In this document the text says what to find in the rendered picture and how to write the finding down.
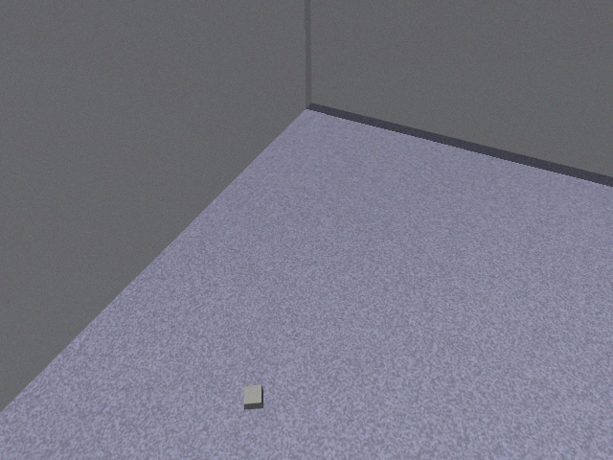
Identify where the cube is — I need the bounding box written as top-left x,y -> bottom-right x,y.
244,384 -> 263,410

